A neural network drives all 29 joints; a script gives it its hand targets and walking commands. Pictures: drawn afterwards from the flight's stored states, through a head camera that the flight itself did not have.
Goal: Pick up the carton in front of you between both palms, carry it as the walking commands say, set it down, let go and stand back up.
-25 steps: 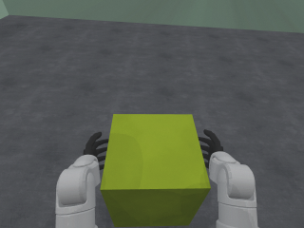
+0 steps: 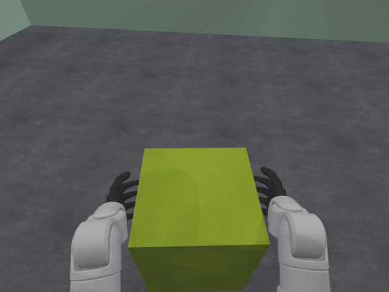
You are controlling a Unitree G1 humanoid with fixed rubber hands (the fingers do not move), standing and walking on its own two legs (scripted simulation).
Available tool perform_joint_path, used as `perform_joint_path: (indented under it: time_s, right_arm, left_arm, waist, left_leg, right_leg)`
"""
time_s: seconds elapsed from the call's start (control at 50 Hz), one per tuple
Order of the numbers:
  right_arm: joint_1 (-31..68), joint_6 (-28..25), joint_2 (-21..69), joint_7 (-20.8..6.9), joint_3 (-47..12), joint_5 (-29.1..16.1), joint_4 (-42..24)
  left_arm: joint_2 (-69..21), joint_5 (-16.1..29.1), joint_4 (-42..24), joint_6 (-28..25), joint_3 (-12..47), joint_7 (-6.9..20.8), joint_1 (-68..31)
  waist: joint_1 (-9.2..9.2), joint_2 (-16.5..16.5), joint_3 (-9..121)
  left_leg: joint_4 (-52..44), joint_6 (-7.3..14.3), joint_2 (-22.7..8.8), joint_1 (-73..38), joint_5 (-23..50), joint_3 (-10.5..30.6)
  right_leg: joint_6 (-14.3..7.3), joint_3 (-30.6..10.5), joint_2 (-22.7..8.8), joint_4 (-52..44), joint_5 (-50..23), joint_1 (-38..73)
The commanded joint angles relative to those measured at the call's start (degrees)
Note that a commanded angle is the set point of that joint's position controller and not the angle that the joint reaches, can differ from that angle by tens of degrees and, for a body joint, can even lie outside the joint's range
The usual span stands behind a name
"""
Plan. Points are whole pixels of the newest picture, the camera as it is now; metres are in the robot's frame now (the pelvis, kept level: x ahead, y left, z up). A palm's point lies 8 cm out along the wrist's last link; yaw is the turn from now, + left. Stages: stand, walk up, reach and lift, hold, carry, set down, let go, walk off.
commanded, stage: carry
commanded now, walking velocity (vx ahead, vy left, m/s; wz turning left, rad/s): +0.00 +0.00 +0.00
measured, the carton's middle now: (195, 222) +0.27 +0.00 +0.01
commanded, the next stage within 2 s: hold in 1.26 s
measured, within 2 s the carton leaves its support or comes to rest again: neither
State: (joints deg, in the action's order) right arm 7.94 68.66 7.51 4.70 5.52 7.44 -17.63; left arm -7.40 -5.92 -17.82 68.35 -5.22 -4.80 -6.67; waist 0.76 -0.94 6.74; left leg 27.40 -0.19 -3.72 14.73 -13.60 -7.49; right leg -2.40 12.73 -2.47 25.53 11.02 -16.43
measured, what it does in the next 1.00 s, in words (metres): stands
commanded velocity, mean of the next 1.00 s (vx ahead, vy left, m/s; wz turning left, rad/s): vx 0.00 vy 0.00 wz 0.00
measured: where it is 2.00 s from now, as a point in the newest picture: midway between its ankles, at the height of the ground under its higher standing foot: outside the picture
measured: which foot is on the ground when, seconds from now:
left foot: down 0.00-1.00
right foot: down 0.00-1.00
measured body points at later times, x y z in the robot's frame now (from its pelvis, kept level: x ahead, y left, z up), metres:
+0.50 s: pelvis +0.04 +0.01 -0.01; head +0.00 +0.01 +0.44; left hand +0.31 +0.16 +0.06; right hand +0.31 -0.14 +0.06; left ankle +0.00 +0.11 -0.74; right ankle +0.03 -0.09 -0.74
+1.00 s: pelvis +0.00 +0.01 +0.00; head -0.03 +0.01 +0.45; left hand +0.31 +0.16 +0.03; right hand +0.31 -0.14 +0.03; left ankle +0.00 +0.11 -0.74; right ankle +0.03 -0.09 -0.74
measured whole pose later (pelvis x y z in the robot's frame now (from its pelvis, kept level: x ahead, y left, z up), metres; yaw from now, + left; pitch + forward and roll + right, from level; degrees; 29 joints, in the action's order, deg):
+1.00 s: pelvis +0.00 +0.01 +0.00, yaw -1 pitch +1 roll +0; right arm 16.2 39.4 9.0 0.3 14.2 16.7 16.9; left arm -8.9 -15.9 16.8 40.0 -12.9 -0.4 -15.9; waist 0.0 -0.1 6.4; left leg 29.5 1.2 -2.4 14.8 -16.1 -8.9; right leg -1.2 11.2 -4.2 29.3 12.7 -17.7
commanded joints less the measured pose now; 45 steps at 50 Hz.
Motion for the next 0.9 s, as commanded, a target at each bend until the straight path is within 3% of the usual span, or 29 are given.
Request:
perform_joint_path:
  time_s: [0.0,0.08,0.14,0.28,0.46,0.64,0.88]
  right_arm:
    - [25.9,0.8,49.2,-14.5,-39.3,-23.3,-2.6]
    - [24.1,2.6,46.8,-14.6,-37.4,-22.1,3.1]
    - [26.4,2.7,48.4,-15.0,-37.3,-22.4,5.1]
    - [32.1,-0.3,53.2,-15.4,-40.0,-23.9,3.1]
    - [28.6,-6.8,51.3,-15.4,-38.9,-19.6,6.7]
    - [27.9,-14.9,47.7,-15.4,-32.5,-13.2,14.0]
    - [34.6,-29.8,50.0,-16.7,-20.7,-4.5,30.9]
  left_arm:
    - [-49.8,23.1,-4.7,1.0,40.2,14.6,-29.6]
    - [-47.5,21.1,0.9,2.9,38.4,14.0,-27.4]
    - [-49.1,20.7,3.7,3.0,37.8,14.2,-28.6]
    - [-54.1,21.6,2.9,-0.1,39.7,14.5,-33.2]
    - [-52.2,18.3,5.9,-6.6,39.0,14.8,-30.4]
    - [-48.4,12.5,12.7,-14.5,32.9,14.9,-30.0]
    - [-50.8,3.6,29.7,-29.6,21.1,16.2,-36.8]
  waist:
    - [-0.78,-1.2,14.2]
    - [-0.76,-1.4,13.9]
    - [-0.79,-0.7,13.1]
    - [-0.85,0.2,15.2]
    - [-0.79,0.6,15.0]
    - [-0.69,0.8,10.9]
    - [-0.66,1.0,11.6]
  left_leg:
    - [-2.3,-0.3,-7.9,-4.5,19.9,5.1]
    - [0.8,-0.3,-7.1,-5.1,32.2,4.8]
    - [1.7,-0.1,-7.0,-4.5,33.8,4.5]
    - [2.8,0.5,-6.3,-4.4,28.6,4.3]
    - [1.8,1.1,-6.0,-4.4,22.2,4.6]
    - [-1.9,1.4,-5.7,-2.3,11.3,5.1]
    - [-3.5,1.9,-5.6,-1.3,5.0,5.3]
  right_leg:
    - [2.8,-6.6,-8.3,0.6,-16.1,8.2]
    - [3.0,-6.4,-8.0,4.7,-24.3,7.1]
    - [3.2,-6.1,-7.8,5.3,-24.5,6.7]
    - [2.3,-6.4,-7.6,6.2,-22.2,7.7]
    - [1.6,-7.3,-7.8,5.2,-18.2,7.3]
    - [1.6,-8.0,-8.0,1.3,-9.7,5.5]
    - [1.3,-8.7,-7.9,-0.6,-4.6,5.1]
